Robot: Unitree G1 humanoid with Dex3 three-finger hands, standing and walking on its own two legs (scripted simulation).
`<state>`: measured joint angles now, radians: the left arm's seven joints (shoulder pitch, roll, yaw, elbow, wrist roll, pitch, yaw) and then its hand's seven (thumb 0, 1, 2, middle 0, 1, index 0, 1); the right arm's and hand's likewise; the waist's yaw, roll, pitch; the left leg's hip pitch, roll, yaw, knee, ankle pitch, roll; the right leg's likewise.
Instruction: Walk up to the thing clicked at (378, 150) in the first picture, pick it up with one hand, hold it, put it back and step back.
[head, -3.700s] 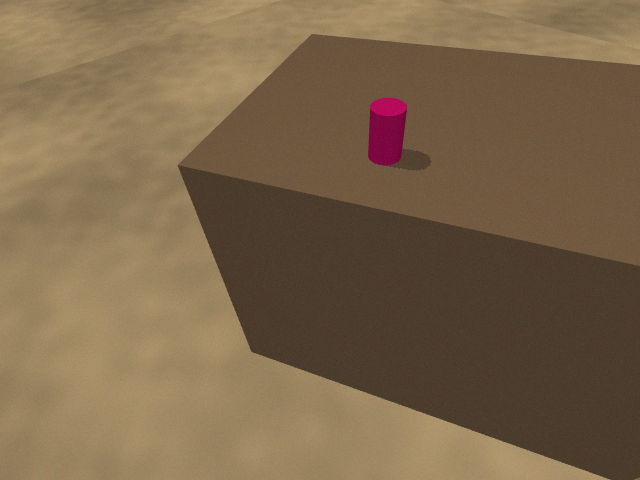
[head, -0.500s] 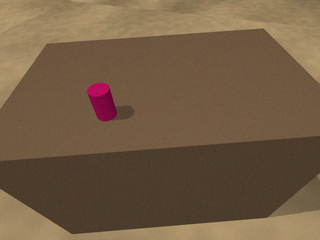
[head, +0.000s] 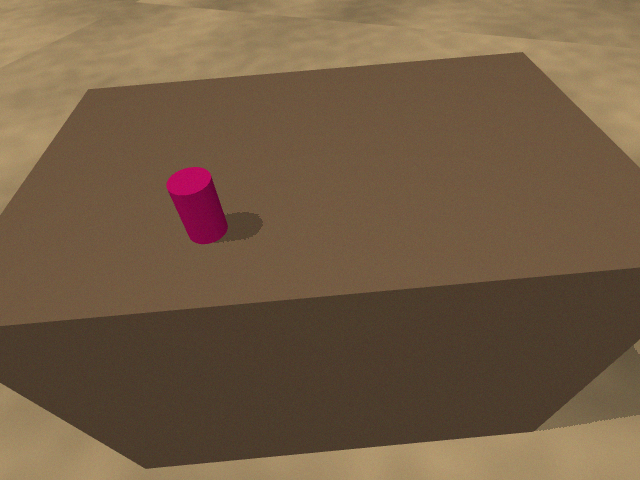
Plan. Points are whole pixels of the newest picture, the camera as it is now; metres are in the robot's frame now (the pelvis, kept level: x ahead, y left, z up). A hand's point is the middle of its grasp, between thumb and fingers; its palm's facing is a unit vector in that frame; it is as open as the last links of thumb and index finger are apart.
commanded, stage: walk up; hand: left
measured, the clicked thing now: (199, 206) +0.51 +0.23 +0.07
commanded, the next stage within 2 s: stand in 0.30 s
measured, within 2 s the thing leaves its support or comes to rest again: neither
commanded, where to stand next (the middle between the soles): +0.06 -0.01 m, yaw +3 degrees
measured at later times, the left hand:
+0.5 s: hand out of the picture +0.09 +0.25 -0.16, palm faces -0.01 -0.94 -0.34, open 7.3 cm
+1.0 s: hand out of the picture +0.07 +0.27 -0.16, palm faces +0.00 -0.94 -0.35, open 7.4 cm
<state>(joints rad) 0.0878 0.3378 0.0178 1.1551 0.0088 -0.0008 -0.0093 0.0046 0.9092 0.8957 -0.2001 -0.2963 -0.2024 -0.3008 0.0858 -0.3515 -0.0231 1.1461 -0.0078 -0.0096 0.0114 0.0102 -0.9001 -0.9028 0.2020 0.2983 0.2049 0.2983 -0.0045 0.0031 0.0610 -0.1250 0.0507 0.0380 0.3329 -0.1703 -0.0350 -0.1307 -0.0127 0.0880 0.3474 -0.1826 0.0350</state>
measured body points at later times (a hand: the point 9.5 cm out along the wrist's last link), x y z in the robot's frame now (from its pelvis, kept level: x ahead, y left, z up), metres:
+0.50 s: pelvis +0.01 +0.00 +0.00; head +0.02 +0.00 +0.45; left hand +0.09 +0.30 -0.13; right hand +0.08 -0.30 -0.13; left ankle +0.01 +0.14 -0.75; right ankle +0.01 -0.14 -0.75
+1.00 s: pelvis +0.01 +0.01 +0.00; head +0.02 +0.01 +0.45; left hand +0.07 +0.32 -0.13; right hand +0.10 -0.29 -0.13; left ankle +0.01 +0.14 -0.75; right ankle +0.01 -0.14 -0.75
